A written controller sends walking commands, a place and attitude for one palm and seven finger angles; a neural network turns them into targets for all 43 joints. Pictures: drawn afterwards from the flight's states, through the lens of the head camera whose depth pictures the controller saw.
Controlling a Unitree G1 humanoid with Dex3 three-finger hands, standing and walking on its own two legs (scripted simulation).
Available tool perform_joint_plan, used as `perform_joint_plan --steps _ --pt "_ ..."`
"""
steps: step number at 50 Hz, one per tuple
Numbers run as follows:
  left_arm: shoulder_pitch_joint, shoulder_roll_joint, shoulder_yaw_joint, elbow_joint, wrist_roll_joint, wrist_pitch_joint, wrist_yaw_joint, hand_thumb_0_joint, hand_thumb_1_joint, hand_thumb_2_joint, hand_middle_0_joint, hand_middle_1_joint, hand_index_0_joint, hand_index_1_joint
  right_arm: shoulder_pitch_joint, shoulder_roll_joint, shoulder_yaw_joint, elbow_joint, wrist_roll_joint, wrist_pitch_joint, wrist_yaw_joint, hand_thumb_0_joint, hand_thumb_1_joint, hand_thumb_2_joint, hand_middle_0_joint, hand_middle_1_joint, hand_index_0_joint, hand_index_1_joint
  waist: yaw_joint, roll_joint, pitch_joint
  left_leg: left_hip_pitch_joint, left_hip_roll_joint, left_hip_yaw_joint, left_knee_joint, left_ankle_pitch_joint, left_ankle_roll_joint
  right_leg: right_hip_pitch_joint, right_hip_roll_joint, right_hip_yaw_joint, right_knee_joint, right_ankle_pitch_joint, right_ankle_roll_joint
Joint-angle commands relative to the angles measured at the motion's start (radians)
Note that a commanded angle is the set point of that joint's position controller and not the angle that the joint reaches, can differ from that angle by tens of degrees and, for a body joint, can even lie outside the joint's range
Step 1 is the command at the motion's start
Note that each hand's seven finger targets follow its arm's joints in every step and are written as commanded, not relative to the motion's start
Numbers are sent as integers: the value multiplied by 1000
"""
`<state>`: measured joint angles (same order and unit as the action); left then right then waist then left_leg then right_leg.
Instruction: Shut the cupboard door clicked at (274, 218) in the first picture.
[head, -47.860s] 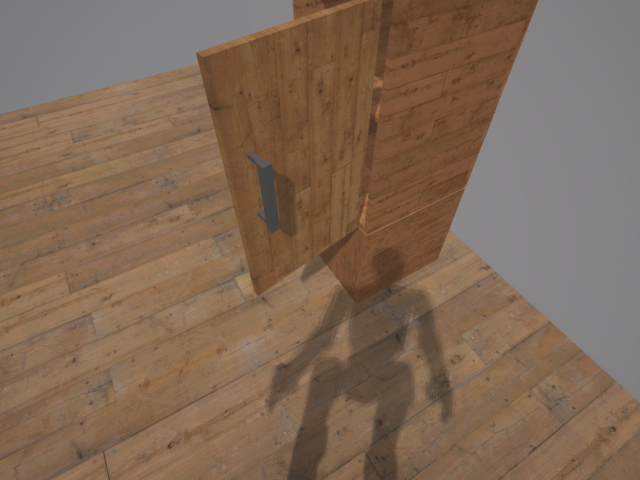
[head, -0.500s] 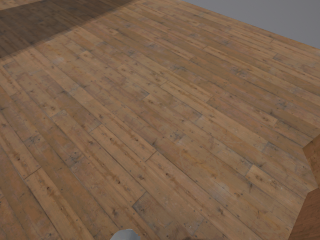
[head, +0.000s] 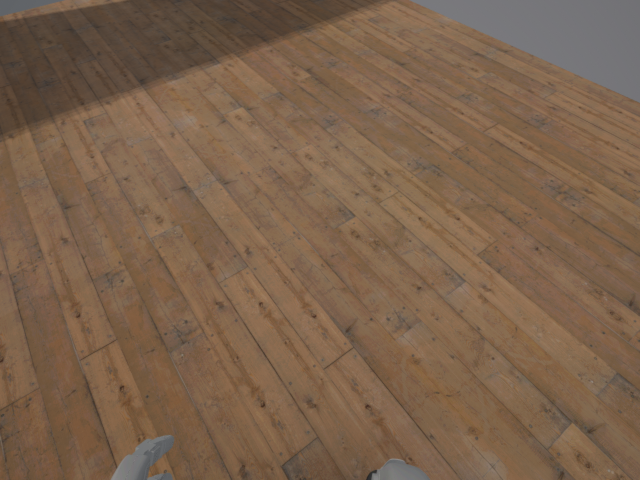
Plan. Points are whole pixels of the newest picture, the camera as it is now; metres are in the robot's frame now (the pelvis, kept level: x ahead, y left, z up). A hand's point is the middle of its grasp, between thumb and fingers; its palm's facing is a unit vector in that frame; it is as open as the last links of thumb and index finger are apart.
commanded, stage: walk to a spot facing it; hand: left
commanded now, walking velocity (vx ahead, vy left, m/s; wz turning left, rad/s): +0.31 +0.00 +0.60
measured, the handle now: out of the picture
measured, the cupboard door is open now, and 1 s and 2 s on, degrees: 38 38 38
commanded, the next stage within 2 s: turn to face it in 0.40 s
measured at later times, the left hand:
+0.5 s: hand out of the picture +0.09 +0.21 -0.19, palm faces +0.36 -0.91 -0.21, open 7.3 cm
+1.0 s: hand (190, 366) +0.31 +0.23 -0.16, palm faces +0.22 -0.95 -0.20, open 7.4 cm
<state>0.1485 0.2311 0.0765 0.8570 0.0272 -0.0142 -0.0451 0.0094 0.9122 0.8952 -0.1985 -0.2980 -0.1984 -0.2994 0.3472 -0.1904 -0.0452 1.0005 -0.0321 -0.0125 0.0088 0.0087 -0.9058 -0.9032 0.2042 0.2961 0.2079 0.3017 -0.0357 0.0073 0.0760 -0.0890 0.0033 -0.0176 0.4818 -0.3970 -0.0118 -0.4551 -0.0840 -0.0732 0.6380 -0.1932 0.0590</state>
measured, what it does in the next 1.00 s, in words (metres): walks ahead: right foot, then left foot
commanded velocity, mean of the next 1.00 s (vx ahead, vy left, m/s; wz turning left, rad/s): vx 0.07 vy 0.00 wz -0.04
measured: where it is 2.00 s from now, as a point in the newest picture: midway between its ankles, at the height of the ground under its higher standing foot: (303, 437)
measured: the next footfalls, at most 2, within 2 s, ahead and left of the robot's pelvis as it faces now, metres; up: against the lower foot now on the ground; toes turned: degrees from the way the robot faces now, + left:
right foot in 0.02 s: +0.14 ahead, -0.13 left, +0.00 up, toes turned -5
left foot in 0.48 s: +0.28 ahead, +0.15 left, +0.00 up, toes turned +24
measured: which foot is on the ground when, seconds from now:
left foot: down 0.00-0.02, up 0.04-0.46, down 0.48-0.88, up 0.90-1.00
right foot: up 0.00-0.00, down 0.02-0.46, up 0.48-0.84, down 0.86-1.00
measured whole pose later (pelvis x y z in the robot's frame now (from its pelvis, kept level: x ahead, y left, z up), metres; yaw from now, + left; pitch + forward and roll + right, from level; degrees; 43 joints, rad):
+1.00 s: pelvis +0.29 +0.04 +0.00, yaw +9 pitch +1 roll +0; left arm 0.24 0.15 0.06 0.94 0.03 0.02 0.01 0.01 0.91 0.89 -0.20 -0.30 -0.20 -0.30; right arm 0.16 -0.22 -0.06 0.96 -0.01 0.05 -0.03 0.00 -0.92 -0.90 0.20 0.30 0.21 0.30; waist 0.02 0.02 0.07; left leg -0.42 0.02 0.05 1.02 -0.51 -0.04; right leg -0.29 0.01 0.00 0.56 -0.28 -0.02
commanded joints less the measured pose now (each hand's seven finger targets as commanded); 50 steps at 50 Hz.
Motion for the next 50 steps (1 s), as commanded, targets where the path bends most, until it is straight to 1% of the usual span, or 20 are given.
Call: perform_joint_plan --steps 1,2,3,5,6,8,18,21,22,23,24,27,30,38,41,42,43,44,45,50 --pt "413 293 79 30 15 -42 33 0 900 900 -200 -300 -200 -300 -46 -73 -29 -121 30 -38 -6 0 -900 -900 200 300 200 300 200 -442 -224 -571 -92 30 618 -255 58 683 -405 556 -404 -367 -140" --pt "337 253 66 13 3 -34 48 0 900 900 -200 -300 -200 -300 -59 -116 -41 -124 19 -25 -5 0 -900 -900 200 300 200 300 151 -354 -143 -608 -10 -55 790 -197 64 538 -440 632 -483 -530 -163" --pt "232 213 57 -11 8 -33 54 0 900 900 -200 -300 -200 -300 -71 -105 -41 -116 10 -26 -1 0 -900 -900 200 300 200 300 112 -313 -110 -634 28 -64 878 -89 57 444 -420 594 -490 -590 -184" --pt "137 102 27 -22 6 -45 57 0 900 900 -200 -300 -200 -300 -125 -85 -36 -94 5 -16 13 0 -900 -900 200 300 200 300 64 -136 -48 -562 93 -47 842 71 37 280 -329 261 -446 -284 -149" --pt "138 81 21 -13 5 -55 56 0 900 900 -200 -300 -200 -300 -105 -61 -31 -84 6 -8 19 0 -900 -900 200 300 200 300 45 -133 -64 -539 92 -26 807 106 29 281 -294 149 -426 -127 -137" --pt "165 68 19 10 6 -66 58 0 900 900 -200 -300 -200 -300 -99 -39 -29 -80 8 4 26 0 -900 -900 200 300 200 300 37 -144 -72 -554 95 8 733 116 13 325 -283 40 -403 108 -143" --pt "231 131 21 59 2 -58 60 0 900 900 -200 -300 -200 -300 -292 -43 -2 -186 8 12 49 0 -900 -900 200 300 200 300 52 -155 -37 -466 44 163 240 134 33 483 -302 -178 -258 634 -128" --pt "188 188 33 33 -6 -44 60 0 900 900 -200 -300 -200 -300 -126 -121 -23 -161 1 11 38 0 -900 -900 200 300 200 300 -45 -136 -138 -142 -34 192 103 215 64 391 -279 -239 34 686 -86" --pt "183 171 31 16 -8 -37 56 0 900 900 -200 -300 -200 -300 -16 -208 -45 -140 -5 7 31 0 -900 -900 200 300 200 300 -98 6 -222 105 66 60 45 422 102 211 -223 -245 290 394 -40" --pt "194 109 15 -29 -26 -30 46 0 900 900 -200 -300 -200 -300 74 -351 -74 -135 -8 -2 17 0 -900 -900 200 300 200 300 -118 281 -320 306 407 -407 14 889 274 -115 -37 -187 621 -455 25" --pt "126 131 10 -73 -17 -19 61 0 900 900 -200 -300 -200 -300 118 -387 -69 -120 13 6 4 0 -900 -900 200 300 200 300 -133 111 -341 253 470 -467 -22 903 327 -132 -21 -7 705 -503 0" --pt "157 74 3 -18 -10 3 67 0 900 900 -200 -300 -200 -300 -138 -236 -27 -185 11 -9 -29 0 -900 -900 200 300 200 300 -15 161 -206 -28 358 -263 -108 577 232 -131 -68 79 661 -318 2" --pt "233 27 -12 53 -7 31 60 0 900 900 -200 -300 -200 -300 -187 -163 7 -162 10 -21 -39 0 -900 -900 200 300 200 300 49 104 -186 -115 270 -94 -134 616 182 7 -36 74 488 -203 -2" --pt "157 20 -10 58 -1 52 44 0 900 900 -200 -300 -200 -300 -196 -165 -14 -91 7 16 -40 0 -900 -900 200 300 200 300 53 111 -54 -199 293 0 -149 291 162 151 47 9 93 -129 -21" --pt "187 44 10 50 2 45 40 0 900 900 -200 -300 -200 -300 -195 -163 -30 -100 11 26 -39 0 -900 -900 200 300 200 300 70 75 -51 -206 261 61 -14 272 106 231 55 21 -82 26 -39" --pt "203 81 18 45 5 34 43 0 900 900 -200 -300 -200 -300 -195 -143 -33 -106 16 28 -34 0 -900 -900 200 300 200 300 77 -3 -51 -227 202 110 82 201 57 243 -3 139 -167 157 -71" --pt "202 149 27 39 13 24 48 0 900 900 -200 -300 -200 -300 -178 -95 -28 -123 22 27 -31 0 -900 -900 200 300 200 300 69 -184 -63 -329 94 190 240 2 3 295 -173 352 -248 330 -146" --pt "231 196 32 42 7 20 51 0 900 900 -200 -300 -200 -300 -207 -70 -19 -147 24 35 -31 0 -900 -900 200 300 200 300 96 -252 -83 -393 5 145 443 -228 -22 304 -289 502 -330 430 -259" --pt "231 186 39 46 4 15 62 0 900 900 -200 -300 -200 -300 -233 -84 -20 -155 21 40 -38 0 -900 -900 200 300 200 300 99 -284 -105 -460 22 47 560 -225 -20 341 -272 539 -328 481 -297" --pt "132 145 44 16 2 25 73 0 900 900 -200 -300 -200 -300 -211 -78 -15 -144 24 29 -39 0 -900 -900 200 300 200 300 66 -137 -170 -440 41 23 487 -93 -47 410 -170 358 -230 531 -264"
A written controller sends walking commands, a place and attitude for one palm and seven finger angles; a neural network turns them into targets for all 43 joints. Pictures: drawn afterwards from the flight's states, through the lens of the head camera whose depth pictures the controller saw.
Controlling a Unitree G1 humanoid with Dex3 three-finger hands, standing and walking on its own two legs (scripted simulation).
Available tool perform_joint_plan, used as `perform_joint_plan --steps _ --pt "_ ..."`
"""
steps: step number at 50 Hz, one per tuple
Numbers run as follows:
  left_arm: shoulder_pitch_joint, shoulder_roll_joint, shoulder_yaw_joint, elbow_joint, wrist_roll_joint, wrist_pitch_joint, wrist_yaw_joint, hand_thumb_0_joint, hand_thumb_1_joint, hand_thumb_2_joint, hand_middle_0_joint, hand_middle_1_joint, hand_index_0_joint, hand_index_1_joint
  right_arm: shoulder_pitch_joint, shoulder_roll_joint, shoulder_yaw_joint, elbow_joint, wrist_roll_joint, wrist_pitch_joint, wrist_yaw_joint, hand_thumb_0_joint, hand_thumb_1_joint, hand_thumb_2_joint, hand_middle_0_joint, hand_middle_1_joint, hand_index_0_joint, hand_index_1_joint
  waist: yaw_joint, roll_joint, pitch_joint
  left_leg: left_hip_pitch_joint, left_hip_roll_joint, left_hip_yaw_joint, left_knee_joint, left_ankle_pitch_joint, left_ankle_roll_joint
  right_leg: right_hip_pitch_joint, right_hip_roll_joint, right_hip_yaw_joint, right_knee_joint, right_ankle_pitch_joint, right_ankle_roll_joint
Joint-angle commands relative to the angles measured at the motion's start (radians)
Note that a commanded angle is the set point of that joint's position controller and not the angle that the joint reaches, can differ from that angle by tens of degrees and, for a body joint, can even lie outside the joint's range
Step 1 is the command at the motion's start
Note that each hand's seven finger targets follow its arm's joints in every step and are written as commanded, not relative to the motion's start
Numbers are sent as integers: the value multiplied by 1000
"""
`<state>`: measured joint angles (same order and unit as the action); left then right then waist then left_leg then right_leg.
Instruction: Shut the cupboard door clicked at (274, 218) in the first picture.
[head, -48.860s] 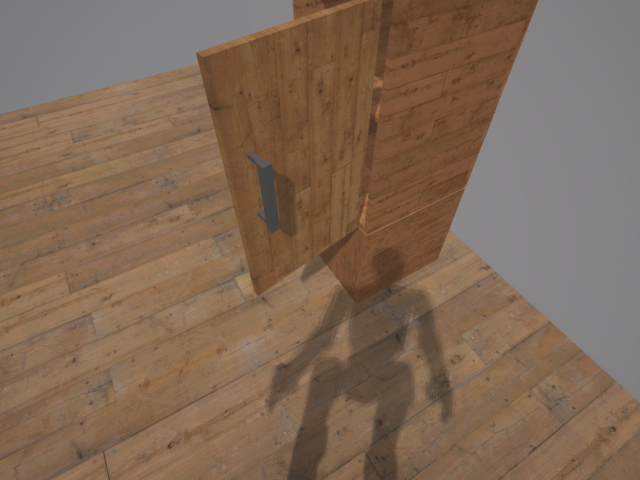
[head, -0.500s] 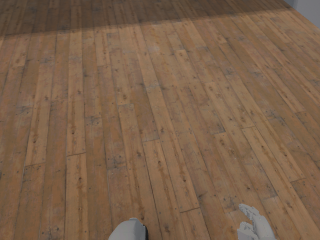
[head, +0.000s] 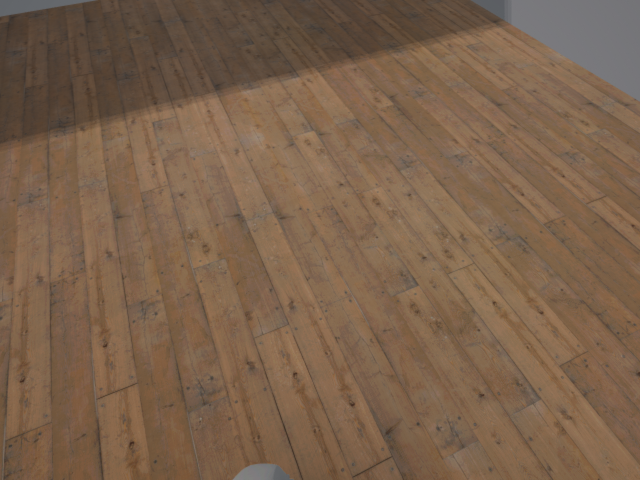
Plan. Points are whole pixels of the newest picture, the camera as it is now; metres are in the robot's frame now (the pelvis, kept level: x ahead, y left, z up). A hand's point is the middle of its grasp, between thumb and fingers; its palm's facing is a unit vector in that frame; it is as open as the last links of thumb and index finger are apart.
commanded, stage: turn to face it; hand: left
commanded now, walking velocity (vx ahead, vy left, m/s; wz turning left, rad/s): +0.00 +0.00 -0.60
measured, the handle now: out of the picture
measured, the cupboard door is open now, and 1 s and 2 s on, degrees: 38 38 38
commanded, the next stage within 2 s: none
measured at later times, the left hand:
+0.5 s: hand (210, 417) +0.21 +0.19 -0.14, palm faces -0.30 -0.91 -0.27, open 7.4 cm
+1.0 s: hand (237, 415) +0.22 +0.15 -0.17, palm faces -0.54 -0.82 -0.19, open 7.4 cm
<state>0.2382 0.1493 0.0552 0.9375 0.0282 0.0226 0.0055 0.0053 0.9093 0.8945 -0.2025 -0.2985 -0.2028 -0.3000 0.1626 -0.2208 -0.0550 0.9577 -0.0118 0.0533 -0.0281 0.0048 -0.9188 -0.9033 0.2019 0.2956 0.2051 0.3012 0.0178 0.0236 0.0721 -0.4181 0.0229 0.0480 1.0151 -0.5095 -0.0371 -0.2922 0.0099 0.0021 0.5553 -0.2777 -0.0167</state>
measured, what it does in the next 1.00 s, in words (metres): steps on the spot, turning right: left foot, then right foot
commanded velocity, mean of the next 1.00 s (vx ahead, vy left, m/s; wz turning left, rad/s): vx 0.00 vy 0.00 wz -0.60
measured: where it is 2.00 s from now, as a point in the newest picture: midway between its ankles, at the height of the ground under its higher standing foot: outside the picture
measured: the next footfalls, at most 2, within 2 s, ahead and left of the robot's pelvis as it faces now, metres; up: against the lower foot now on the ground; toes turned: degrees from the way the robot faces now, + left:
left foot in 0.18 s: +0.08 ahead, +0.14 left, +0.00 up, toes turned -5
right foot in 0.52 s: +0.01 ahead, -0.12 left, +0.00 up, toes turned -24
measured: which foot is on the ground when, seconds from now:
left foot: up 0.00-0.16, down 0.18-0.52, up 0.54-0.86, down 0.88-1.00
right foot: down 0.00-0.16, up 0.18-0.50, down 0.52-0.88, up 0.90-1.00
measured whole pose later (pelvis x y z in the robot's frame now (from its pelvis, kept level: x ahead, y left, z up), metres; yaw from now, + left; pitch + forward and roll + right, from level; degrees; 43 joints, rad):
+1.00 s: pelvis +0.04 +0.03 +0.00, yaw -36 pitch +0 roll -2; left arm 0.18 0.26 0.09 0.90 0.02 0.09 -0.04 0.01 0.91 0.89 -0.20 -0.30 -0.20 -0.30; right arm 0.20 -0.20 -0.01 0.85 -0.03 0.01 -0.03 0.01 -0.91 -0.90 0.20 0.30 0.21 0.30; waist 0.01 -0.04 0.09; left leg -0.28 0.09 0.10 0.57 -0.30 0.00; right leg -0.47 0.03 0.01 1.05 -0.50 0.04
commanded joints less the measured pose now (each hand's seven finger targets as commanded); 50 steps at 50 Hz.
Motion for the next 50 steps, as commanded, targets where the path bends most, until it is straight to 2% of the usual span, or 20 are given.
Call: perform_joint_plan --steps 1,6,7,8,9,11,15,22,24,25,26,27,29,32,38,41,42,44,46,50 --pt "44 234 67 -66 2 -9 20 0 900 900 -200 -300 -200 -300 -32 -44 -4 -106 5 -36 -1 0 -900 -900 200 300 200 300 17 -149 -156 -86 9 -32 -105 33 -24 225 -252 285 -147 607 -182" --pt "-39 248 73 -86 -8 9 9 0 900 900 -200 -300 -200 -300 90 -64 -6 -90 9 -48 -9 0 -900 -900 200 300 200 300 -46 -162 -147 202 -16 -12 -523 270 -19 40 -172 289 -71 439 -96" --pt "-57 211 65 -100 -14 14 5 0 900 900 -200 -300 -200 -300 131 -106 -14 -82 5 -57 -10 0 -900 -900 200 300 200 300 -62 -55 -161 323 63 -81 -646 324 -1 -67 -99 230 0 260 -45" --pt "-31 154 52 -123 -23 19 -5 0 900 900 -200 -300 -200 -300 147 -211 -30 -92 -14 -65 -13 0 -900 -900 200 300 200 300 -55 239 -160 398 305 -324 -718 429 94 -234 37 105 179 -106 18" --pt "-43 169 47 -144 -17 16 -11 0 900 900 -200 -300 -200 -300 163 -251 -34 -106 -18 -58 -18 0 -900 -900 200 300 200 300 -68 271 -142 336 449 -416 -729 508 202 -250 32 28 382 -356 39" --pt "-92 189 59 -129 -5 25 -22 0 900 900 -200 -300 -200 -300 123 -219 -25 -113 -27 -63 -21 0 -900 -900 200 300 200 300 -49 176 -78 264 399 -341 -703 663 220 -275 -15 49 590 -293 52" --pt "-94 159 44 -129 -12 41 -41 0 900 900 -200 -300 -200 -300 76 -193 -18 -122 -24 -57 -20 0 -900 -900 200 300 200 300 -26 160 -90 312 313 -93 -644 762 180 -225 -39 -21 487 -209 68" --pt "-133 162 33 -162 -8 29 -46 0 900 900 -200 -300 -200 -300 105 -222 -39 -104 -20 -47 -2 0 -900 -900 200 300 200 300 -47 178 -107 306 333 0 -574 713 146 -51 -10 -97 150 -124 38" --pt "-47 191 42 -139 -8 18 -43 0 900 900 -200 -300 -200 -300 68 -226 -43 -113 -12 -44 4 0 -900 -900 200 300 200 300 5 131 -135 227 298 56 -447 611 81 126 -11 -99 -78 75 19" --pt "24 268 55 -120 -1 5 -34 0 900 900 -200 -300 -200 -300 68 -190 -40 -125 -1 -43 11 0 -900 -900 200 300 200 300 37 -37 -172 94 228 123 -275 429 18 294 -134 45 -176 250 -22" --pt "71 367 76 -104 3 -6 -19 0 900 900 -200 -300 -200 -300 18 -108 -16 -179 0 -42 15 0 -900 -900 200 300 200 300 66 -337 -148 -188 62 147 -38 -115 -38 386 -374 369 -202 613 -138" --pt "108 385 75 -101 -11 0 -7 0 900 900 -200 -300 -200 -300 -11 -129 -12 -195 -2 -24 5 0 -900 -900 200 300 200 300 84 -260 -136 -191 70 5 104 -142 -34 287 -430 389 -190 675 -207" --pt "-1 321 70 -125 -8 2 10 0 900 900 -200 -300 -200 -300 -19 -138 -15 -172 2 -27 -7 0 -900 -900 200 300 200 300 35 -299 -114 -265 90 -68 189 -38 -39 281 -337 345 -180 577 -212" --pt "-100 279 54 -161 -5 1 7 0 900 900 -200 -300 -200 -300 26 -122 -15 -140 -2 -19 9 0 -900 -900 200 300 200 300 -24 -175 -117 -118 78 -39 106 92 -50 130 -245 216 -183 433 -163" --pt "-72 299 65 -152 4 6 -2 0 900 900 -200 -300 -200 -300 21 -97 -13 -161 2 -29 9 0 -900 -900 200 300 200 300 -8 -171 -107 -7 19 -11 -213 85 -41 76 -224 311 -178 308 -170" --pt "-98 286 66 -150 -6 13 -4 0 900 900 -200 -300 -200 -300 99 -105 -12 -140 7 -43 -2 0 -900 -900 200 300 200 300 -50 -178 -132 166 0 -8 -470 225 -31 4 -184 338 -105 308 -114" --pt "-106 253 60 -154 -11 18 -5 0 900 900 -200 -300 -200 -300 132 -131 -16 -129 5 -52 -5 0 -900 -900 200 300 200 300 -65 -100 -146 281 48 -55 -615 275 -14 -78 -124 294 -36 216 -63" --pt "-91 184 42 -193 -18 20 -21 0 900 900 -200 -300 -200 -300 171 -280 -38 -147 -17 -60 -14 0 -900 -900 200 300 200 300 -75 272 -142 359 454 -417 -739 465 183 -290 51 26 372 -345 38" --pt "-105 208 58 -166 -3 27 -31 0 900 900 -200 -300 -200 -300 100 -235 -27 -154 -25 -62 -16 0 -900 -900 200 300 200 300 -43 200 -107 246 415 -334 -727 484 211 -283 -10 53 615 -288 52" --pt "-111 165 48 -153 -11 39 -50 0 900 900 -200 -300 -200 -300 69 -195 -18 -154 -24 -59 -18 0 -900 -900 200 300 200 300 -32 165 -87 290 318 -84 -654 674 170 -245 -38 -20 518 -207 71"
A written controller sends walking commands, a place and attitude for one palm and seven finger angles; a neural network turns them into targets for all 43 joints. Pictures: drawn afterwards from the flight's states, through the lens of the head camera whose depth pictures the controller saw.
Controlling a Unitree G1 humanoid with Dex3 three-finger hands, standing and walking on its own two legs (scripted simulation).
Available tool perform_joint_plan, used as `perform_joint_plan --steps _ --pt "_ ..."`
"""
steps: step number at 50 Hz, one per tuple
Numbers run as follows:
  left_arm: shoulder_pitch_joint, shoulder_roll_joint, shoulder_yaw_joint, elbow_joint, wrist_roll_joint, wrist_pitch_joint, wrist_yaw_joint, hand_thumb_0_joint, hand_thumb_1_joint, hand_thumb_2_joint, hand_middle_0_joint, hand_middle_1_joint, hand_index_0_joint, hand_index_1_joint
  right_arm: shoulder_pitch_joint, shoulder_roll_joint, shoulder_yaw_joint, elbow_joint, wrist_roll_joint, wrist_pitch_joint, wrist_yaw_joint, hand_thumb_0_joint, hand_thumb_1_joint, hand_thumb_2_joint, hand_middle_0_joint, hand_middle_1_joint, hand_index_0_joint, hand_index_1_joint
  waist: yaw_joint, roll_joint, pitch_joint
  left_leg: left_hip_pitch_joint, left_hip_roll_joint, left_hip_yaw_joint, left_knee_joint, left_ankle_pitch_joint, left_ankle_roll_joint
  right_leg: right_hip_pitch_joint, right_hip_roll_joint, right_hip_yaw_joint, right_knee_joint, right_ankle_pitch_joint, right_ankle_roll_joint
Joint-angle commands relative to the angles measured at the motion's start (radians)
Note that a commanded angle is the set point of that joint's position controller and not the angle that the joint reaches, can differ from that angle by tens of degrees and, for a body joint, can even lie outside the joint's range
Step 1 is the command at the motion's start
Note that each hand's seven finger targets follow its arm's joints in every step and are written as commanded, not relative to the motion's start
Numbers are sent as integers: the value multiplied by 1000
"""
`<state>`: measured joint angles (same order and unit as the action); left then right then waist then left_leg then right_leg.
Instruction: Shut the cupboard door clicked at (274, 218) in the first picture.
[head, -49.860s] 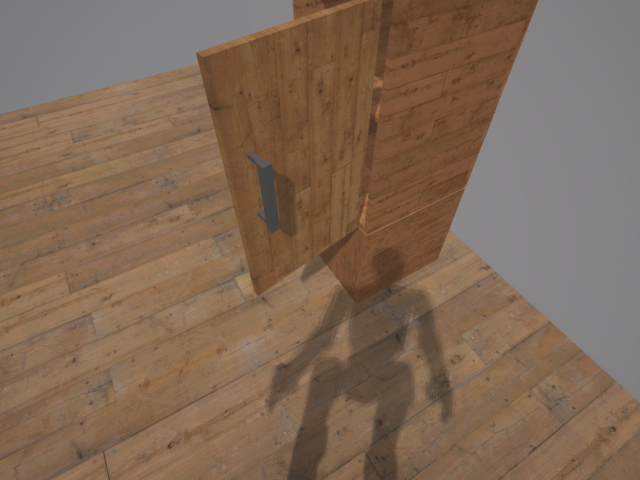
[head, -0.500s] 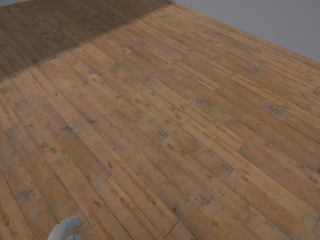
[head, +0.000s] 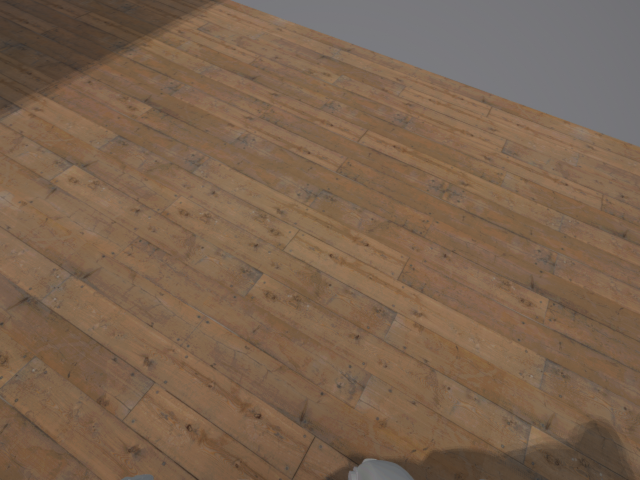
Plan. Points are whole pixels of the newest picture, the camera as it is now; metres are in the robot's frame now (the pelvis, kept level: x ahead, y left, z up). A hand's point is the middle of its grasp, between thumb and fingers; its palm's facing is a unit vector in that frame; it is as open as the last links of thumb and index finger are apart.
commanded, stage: turn to face it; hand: left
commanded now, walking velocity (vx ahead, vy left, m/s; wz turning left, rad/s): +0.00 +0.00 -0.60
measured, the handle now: out of the picture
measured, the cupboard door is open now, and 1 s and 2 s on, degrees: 38 38 38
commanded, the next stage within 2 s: none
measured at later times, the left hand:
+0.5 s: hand (219, 464) +0.16 +0.14 -0.16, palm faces -0.27 -0.93 -0.23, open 7.4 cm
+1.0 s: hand (286, 407) +0.23 +0.06 -0.15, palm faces -0.55 -0.79 -0.28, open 7.4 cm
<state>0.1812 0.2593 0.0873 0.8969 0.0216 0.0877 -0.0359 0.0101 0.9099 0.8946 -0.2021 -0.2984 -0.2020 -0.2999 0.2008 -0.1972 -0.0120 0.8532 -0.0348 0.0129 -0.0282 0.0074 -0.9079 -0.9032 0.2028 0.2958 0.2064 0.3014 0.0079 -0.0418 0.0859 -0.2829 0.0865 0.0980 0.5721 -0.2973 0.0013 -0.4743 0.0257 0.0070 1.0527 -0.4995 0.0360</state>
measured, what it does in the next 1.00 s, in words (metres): steps on the spot, turning right: right foot, then left foot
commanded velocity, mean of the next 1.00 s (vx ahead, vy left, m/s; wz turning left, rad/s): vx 0.00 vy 0.00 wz -0.60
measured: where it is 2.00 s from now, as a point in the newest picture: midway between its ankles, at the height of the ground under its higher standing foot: outside the picture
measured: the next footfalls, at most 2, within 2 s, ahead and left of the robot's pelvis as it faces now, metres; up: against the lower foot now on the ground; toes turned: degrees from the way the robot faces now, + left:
right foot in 0.24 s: +0.02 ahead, -0.15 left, +0.00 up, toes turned -13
left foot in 0.56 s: +0.11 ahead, +0.08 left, +0.00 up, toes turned -17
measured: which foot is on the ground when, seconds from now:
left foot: down 0.00-0.22, up 0.24-0.54, down 0.56-0.90, up 0.92-1.00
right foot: up 0.00-0.22, down 0.24-0.56, up 0.58-0.90, down 0.92-1.00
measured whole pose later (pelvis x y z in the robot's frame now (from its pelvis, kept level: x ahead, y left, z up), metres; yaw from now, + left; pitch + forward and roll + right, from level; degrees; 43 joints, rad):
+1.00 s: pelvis +0.02 -0.05 -0.01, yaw -35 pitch +1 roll -1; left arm 0.13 0.23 0.06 0.87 0.02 0.03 -0.02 0.01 0.91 0.89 -0.20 -0.30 -0.20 -0.30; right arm 0.22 -0.28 -0.06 0.91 -0.02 0.07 -0.03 0.01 -0.91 -0.90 0.20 0.30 0.21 0.30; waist -0.02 0.07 0.10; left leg -0.42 0.13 0.06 1.03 -0.52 -0.07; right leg -0.29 0.01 -0.04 0.62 -0.34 -0.03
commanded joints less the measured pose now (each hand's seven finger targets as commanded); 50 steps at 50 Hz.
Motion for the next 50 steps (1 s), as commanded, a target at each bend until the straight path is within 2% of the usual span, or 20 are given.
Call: perform_joint_plan --steps 1,6,9,10,11,12,14,17,23,26,27,28,29,32,40,43,44,45,46,50 --pt "-59 49 13 -113 -5 -24 -10 0 900 900 -200 -300 -200 -300 46 -223 -64 -41 0 -17 -17 0 -900 -900 200 300 200 300 -29 236 -117 174 254 -107 -200 471 130 -40 -54 -40 -29 22 18" --pt "-79 38 7 -117 -3 -32 -11 0 900 900 -200 -300 -200 -300 64 -245 -81 -16 1 -8 -5 0 -900 -900 200 300 200 300 -46 266 -117 161 281 -45 -168 433 119 70 -35 -100 -241 49 1" --pt "-2 63 12 -94 -1 -44 -7 0 900 900 -200 -300 -200 -300 26 -253 -90 -19 9 0 2 0 -900 -900 200 300 200 300 1 225 -136 86 257 18 -39 334 52 257 -16 -127 -509 238 -23" --pt "72 111 23 -72 2 -51 -1 0 900 900 -200 -300 -200 -300 10 -236 -91 -27 16 1 7 0 -900 -900 200 300 200 300 39 123 -155 -11 212 55 88 206 3 389 -69 -54 -627 340 -49" --pt "110 221 42 -58 12 -67 12 0 900 900 -200 -300 -200 -300 0 -152 -72 -65 23 4 12 0 -900 -900 200 300 200 300 59 -225 -150 -255 64 126 309 -202 -66 525 -315 281 -729 560 -143" --pt "153 264 45 -50 -2 -65 26 0 900 900 -200 -300 -200 -300 -56 -146 -62 -99 20 16 10 0 -900 -900 200 300 200 300 92 -248 -129 -326 7 9 502 -362 -74 438 -429 404 -727 755 -234" --pt "67 222 45 -65 1 -65 46 0 900 900 -200 -300 -200 -300 -73 -155 -62 -81 23 18 -4 0 -900 -900 200 300 200 300 48 -249 -111 -402 25 -111 625 -264 -73 403 -367 409 -734 603 -269" --pt "-36 163 27 -97 4 -65 49 0 900 900 -200 -300 -200 -300 -23 -148 -58 -42 21 12 6 0 -900 -900 200 300 200 300 -9 -138 -145 -278 28 -87 522 -147 -88 346 -271 226 -670 655 -224" --pt "-10 193 34 -89 8 -60 41 0 900 900 -200 -300 -200 -300 -20 -122 -54 -56 27 10 7 0 -900 -900 200 300 200 300 3 -113 -133 -151 -40 -54 218 -127 -82 287 -248 303 -657 605 -225" --pt "-63 173 32 -96 -3 -50 37 0 900 900 -200 -300 -200 -300 82 -136 -54 -26 28 -5 -2 0 -900 -900 200 300 200 300 -54 -96 -149 71 -54 -45 -86 68 -72 168 -186 291 -572 530 -144" --pt "-47 125 23 -107 -9 -45 34 0 900 900 -200 -300 -200 -300 95 -185 -62 -24 22 -14 -5 0 -900 -900 200 300 200 300 -51 45 -167 172 50 -162 -219 80 -36 69 -95 232 -474 388 -90" --pt "-17 67 11 -126 -17 -41 23 0 900 900 -200 -300 -200 -300 118 -291 -79 -32 5 -20 -8 0 -900 -900 200 300 200 300 -53 329 -168 241 298 -404 -284 175 73 -79 38 82 -252 37 -32" --pt "-42 87 11 -146 -7 -49 18 0 900 900 -200 -300 -200 -300 138 -309 -79 -46 2 -16 -12 0 -900 -900 200 300 200 300 -67 295 -150 163 409 -471 -285 269 165 -75 14 32 -44 -132 -20" --pt "-49 88 23 -111 -1 -41 3 0 900 900 -200 -300 -200 -300 33 -237 -60 -66 0 -26 -17 0 -900 -900 200 300 200 300 -16 238 -116 143 307 -262 -221 507 150 -107 -49 24 151 -34 8" --pt "-105 40 4 -123 -4 -35 -12 0 900 900 -200 -300 -200 -300 84 -251 -79 -21 0 -10 -5 0 -900 -900 200 300 200 300 -55 279 -135 183 270 -43 -145 527 113 72 -29 -102 -240 37 1" --pt "-21 64 9 -99 -3 -46 -8 0 900 900 -200 -300 -200 -300 39 -259 -88 -25 7 -1 3 0 -900 -900 200 300 200 300 -2 243 -145 97 251 15 -28 392 47 261 -14 -124 -516 234 -23" --pt "49 113 19 -77 1 -55 -2 0 900 900 -200 -300 -200 -300 30 -243 -87 -34 15 -1 8 0 -900 -900 200 300 200 300 31 129 -173 3 206 47 95 275 -2 406 -60 -58 -638 353 -50" --pt "109 227 40 -58 10 -69 12 0 900 900 -200 -300 -200 -300 4 -159 -70 -73 24 1 13 0 -900 -900 200 300 200 300 66 -215 -174 -255 62 122 319 -178 -70 562 -320 283 -723 621 -142" --pt "151 271 41 -45 -5 -68 25 0 900 900 -200 -300 -200 -300 -54 -159 -58 -105 22 14 7 0 -900 -900 200 300 200 300 93 -245 -159 -331 6 1 505 -374 -79 476 -434 395 -715 816 -239" --pt "-15 167 23 -89 -3 -66 47 0 900 900 -200 -300 -200 -300 -48 -165 -59 -57 20 14 3 0 -900 -900 200 300 200 300 4 -149 -117 -327 35 -101 581 -162 -89 368 -285 256 -677 721 -234"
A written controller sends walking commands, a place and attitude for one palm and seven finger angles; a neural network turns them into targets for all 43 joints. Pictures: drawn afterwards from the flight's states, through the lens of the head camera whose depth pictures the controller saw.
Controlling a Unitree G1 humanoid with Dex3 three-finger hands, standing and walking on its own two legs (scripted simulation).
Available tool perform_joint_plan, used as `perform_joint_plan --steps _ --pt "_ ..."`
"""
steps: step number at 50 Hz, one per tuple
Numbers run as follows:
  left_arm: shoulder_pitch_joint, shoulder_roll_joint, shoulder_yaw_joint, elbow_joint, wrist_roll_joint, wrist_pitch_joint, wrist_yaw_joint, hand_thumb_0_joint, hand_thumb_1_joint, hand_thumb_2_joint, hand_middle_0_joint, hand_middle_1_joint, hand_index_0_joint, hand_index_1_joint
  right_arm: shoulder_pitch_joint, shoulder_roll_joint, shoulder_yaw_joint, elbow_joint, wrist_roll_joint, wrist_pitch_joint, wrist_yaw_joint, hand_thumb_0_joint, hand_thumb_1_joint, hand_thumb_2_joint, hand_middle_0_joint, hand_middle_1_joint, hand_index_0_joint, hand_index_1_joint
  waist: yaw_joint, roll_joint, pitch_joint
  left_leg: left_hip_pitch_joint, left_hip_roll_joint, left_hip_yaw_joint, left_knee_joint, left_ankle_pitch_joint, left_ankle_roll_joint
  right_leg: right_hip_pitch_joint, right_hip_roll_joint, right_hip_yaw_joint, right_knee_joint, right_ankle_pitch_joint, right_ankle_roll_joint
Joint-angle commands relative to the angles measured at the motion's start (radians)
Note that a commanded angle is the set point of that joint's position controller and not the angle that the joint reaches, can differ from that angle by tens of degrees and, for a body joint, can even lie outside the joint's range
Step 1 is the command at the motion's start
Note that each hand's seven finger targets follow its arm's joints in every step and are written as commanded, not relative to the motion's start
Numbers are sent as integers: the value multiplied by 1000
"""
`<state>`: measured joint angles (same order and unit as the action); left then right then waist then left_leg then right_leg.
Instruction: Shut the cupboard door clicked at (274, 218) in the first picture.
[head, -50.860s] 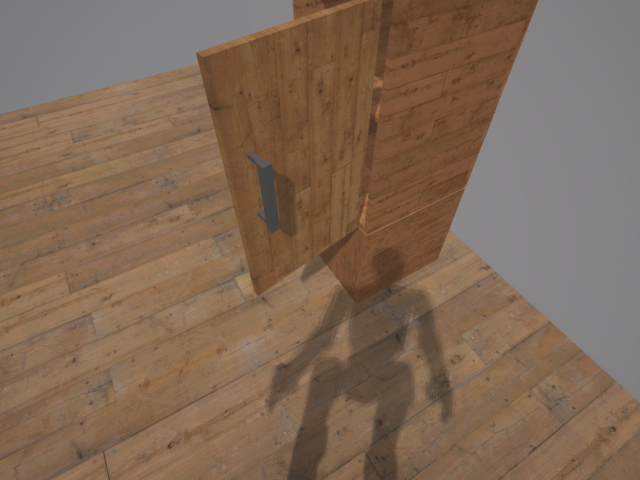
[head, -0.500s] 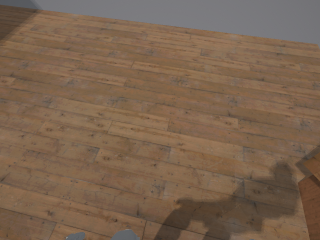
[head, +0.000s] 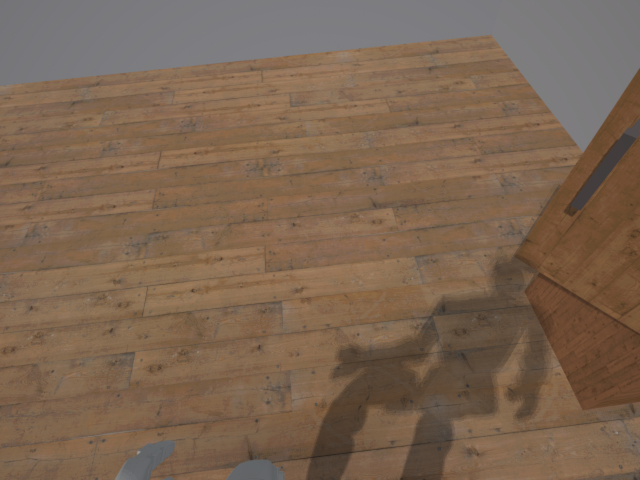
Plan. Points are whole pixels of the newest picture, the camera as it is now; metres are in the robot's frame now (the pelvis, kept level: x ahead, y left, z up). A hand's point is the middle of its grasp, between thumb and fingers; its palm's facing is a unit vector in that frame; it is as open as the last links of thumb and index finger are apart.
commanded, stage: turn to face it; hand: left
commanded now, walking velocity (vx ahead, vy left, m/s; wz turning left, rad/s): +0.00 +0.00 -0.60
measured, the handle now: (606, 166) +0.58 -0.44 +0.01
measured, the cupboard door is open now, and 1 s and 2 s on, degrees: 38 38 38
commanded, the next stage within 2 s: take the last steps up to it in 1.18 s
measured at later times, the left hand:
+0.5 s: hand (195, 445) +0.18 +0.20 -0.15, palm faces -0.26 -0.95 -0.20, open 7.4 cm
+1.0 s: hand (254, 409) +0.23 +0.13 -0.16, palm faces -0.51 -0.84 -0.21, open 7.4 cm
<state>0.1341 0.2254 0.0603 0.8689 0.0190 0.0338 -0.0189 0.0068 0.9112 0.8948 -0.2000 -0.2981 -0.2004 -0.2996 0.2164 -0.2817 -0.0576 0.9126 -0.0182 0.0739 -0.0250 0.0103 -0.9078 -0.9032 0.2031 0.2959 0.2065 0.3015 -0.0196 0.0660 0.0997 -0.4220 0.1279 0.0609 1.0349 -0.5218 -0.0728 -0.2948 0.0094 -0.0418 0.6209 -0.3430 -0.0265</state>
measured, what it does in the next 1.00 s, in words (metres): steps on the spot, turning right: left foot, then right foot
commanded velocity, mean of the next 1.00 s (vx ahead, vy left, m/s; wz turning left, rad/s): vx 0.00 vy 0.00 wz -0.53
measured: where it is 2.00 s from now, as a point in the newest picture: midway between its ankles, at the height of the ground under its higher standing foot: outside the picture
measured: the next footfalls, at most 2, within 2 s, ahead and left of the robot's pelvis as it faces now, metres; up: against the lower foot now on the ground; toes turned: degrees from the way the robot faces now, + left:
left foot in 0.28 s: +0.09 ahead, +0.13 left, +0.00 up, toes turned -7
right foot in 0.66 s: +0.01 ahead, -0.13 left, +0.00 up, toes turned -28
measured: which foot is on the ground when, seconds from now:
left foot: up 0.00-0.26, down 0.28-0.64, up 0.66-0.98, down 1.00-1.00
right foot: down 0.00-0.28, up 0.30-0.64, down 0.66-1.00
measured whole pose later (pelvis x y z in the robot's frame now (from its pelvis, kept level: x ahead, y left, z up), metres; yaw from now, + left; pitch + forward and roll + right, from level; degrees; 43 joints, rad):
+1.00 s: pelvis +0.05 +0.00 +0.00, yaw -32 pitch +1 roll -1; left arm 0.18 0.23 0.05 0.90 0.02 0.06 -0.01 0.01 0.91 0.89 -0.20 -0.30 -0.20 -0.30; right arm 0.21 -0.24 -0.03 0.87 -0.02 0.02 -0.02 0.01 -0.91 -0.90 0.20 0.30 0.20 0.30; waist -0.01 -0.01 0.04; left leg -0.34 0.06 0.05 0.59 -0.28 -0.04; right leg -0.31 0.03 0.07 0.60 -0.32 0.01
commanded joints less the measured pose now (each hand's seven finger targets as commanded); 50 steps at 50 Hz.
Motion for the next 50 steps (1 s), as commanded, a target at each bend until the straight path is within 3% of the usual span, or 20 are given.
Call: perform_joint_plan --steps 1,8,12,13,14,15,20,27,30,31,32,33,35,37,39,44,47,48,49,50 --pt "21 199 47 -65 2 -15 28 0 900 900 -200 -300 -200 -300 -45 -69 -11 -107 2 -45 3 0 -900 -900 200 300 200 300 21 -239 -149 -151 -19 -49 80 84 -19 174 -248 275 -237 575 -161" --pt "58 225 57 -51 8 -11 25 0 900 900 -200 -300 -200 -300 -66 -47 -7 -123 10 -52 3 0 -900 -900 200 300 200 300 41 -219 -165 -51 -84 -24 -222 102 -15 174 -221 362 -215 547 -166" --pt "0 198 55 -57 -1 0 24 0 900 900 -200 -300 -200 -300 42 -65 -9 -93 15 -67 -6 0 -900 -900 200 300 200 300 -24 -182 -179 232 -83 -39 -591 316 3 6 -149 362 -107 432 -72" --pt "21 149 45 -75 -11 7 19 0 900 900 -200 -300 -200 -300 69 -134 -18 -90 2 -78 -11 0 -900 -900 200 300 200 300 -25 7 -197 352 72 -190 -702 380 59 -126 -33 271 7 216 -13" --pt "45 103 35 -93 -14 6 9 0 900 900 -200 -300 -200 -300 90 -221 -32 -98 -9 -78 -12 0 -900 -900 200 300 200 300 -21 262 -198 402 310 -396 -739 541 178 -259 64 113 248 -238 40" --pt "27 136 38 -100 -1 6 5 0 900 900 -200 -300 -200 -300 92 -220 -30 -107 -15 -75 -15 0 -900 -900 200 300 200 300 -34 182 -178 326 370 -418 -732 555 247 -254 30 101 442 -303 47" --pt "-8 102 40 -76 -2 20 -20 0 900 900 -200 -300 -200 -300 18 -144 -15 -121 -17 -80 -20 0 -900 -900 200 300 200 300 2 96 -145 341 223 -112 -647 808 211 -264 -36 41 498 -160 85" --pt "-48 85 29 -88 1 18 -28 0 900 900 -200 -300 -200 -300 50 -171 -35 -83 -14 -67 -4 0 -900 -900 200 300 200 300 -24 175 -136 315 228 12 -605 730 180 -106 -10 -61 176 -104 63" --pt "27 106 34 -64 1 7 -25 0 900 900 -200 -300 -200 -300 15 -184 -43 -85 -9 -62 2 0 -900 -900 200 300 200 300 28 129 -157 241 211 65 -491 620 119 75 5 -82 -82 90 38" --pt "98 152 43 -43 5 -1 -18 0 900 900 -200 -300 -200 -300 3 -166 -44 -93 -1 -61 7 0 -900 -900 200 300 200 300 62 30 -180 152 171 97 -368 512 71 213 -48 -11 -194 207 11" --pt "147 265 61 -30 14 -17 -4 0 900 900 -200 -300 -200 -300 1 -87 -24 -127 7 -58 14 0 -900 -900 200 300 200 300 85 -282 -195 -103 35 167 -149 114 4 395 -293 310 -271 458 -83" --pt "199 312 64 -11 -2 -18 9 0 900 900 -200 -300 -200 -300 -64 -74 -10 -160 7 -49 7 0 -900 -900 200 300 200 300 119 -321 -180 -197 -35 56 35 -156 -9 327 -421 432 -264 722 -184" --pt "120 275 65 -26 0 -15 29 0 900 900 -200 -300 -200 -300 -82 -84 -11 -143 9 -42 -9 0 -900 -900 200 300 200 300 82 -368 -141 -259 -13 -67 166 -69 -6 238 -364 449 -287 532 -212" --pt "10 220 47 -54 2 -9 31 0 900 900 -200 -300 -200 -300 -44 -87 -11 -108 5 -45 1 0 -900 -900 200 300 200 300 23 -262 -144 -172 0 -57 115 56 -15 166 -273 292 -255 483 -169" --pt "-5 212 42 -64 5 -14 28 0 900 900 -200 -300 -200 -300 -6 -65 -5 -87 2 -43 7 0 -900 -900 200 300 200 300 10 -235 -161 -106 -26 -22 16 95 -22 138 -237 237 -244 510 -155" --pt "20 226 49 -48 10 -9 24 0 900 900 -200 -300 -200 -300 -3 -49 -2 -93 9 -49 6 0 -900 -900 200 300 200 300 20 -232 -150 -5 -71 -4 -231 107 -11 94 -233 310 -240 419 -162" --pt "-17 204 46 -42 2 -1 23 0 900 900 -200 -300 -200 -300 93 -50 -1 -61 9 -63 -1 0 -900 -900 200 300 200 300 -29 -204 -159 194 -90 3 -519 297 2 -2 -185 304 -161 325 -92" --pt "-7 167 38 -53 -6 6 20 0 900 900 -200 -300 -200 -300 120 -88 -5 -53 3 -73 -4 0 -900 -900 200 300 200 300 -32 -93 -164 285 -22 -71 -645 319 30 -83 -115 258 -86 216 -43" --pt "40 104 28 -64 -13 12 13 0 900 900 -200 -300 -200 -300 123 -182 -22 -60 -11 -80 -7 0 -900 -900 200 300 200 300 -18 179 -166 347 196 -318 -719 379 123 -218 23 143 100 -48 15" --pt "30 105 25 -79 -9 8 9 0 900 900 -200 -300 -200 -300 131 -220 -25 -76 -16 -75 -12 0 -900 -900 200 300 200 300 -29 215 -147 271 335 -424 -765 417 226 -226 35 71 302 -265 34"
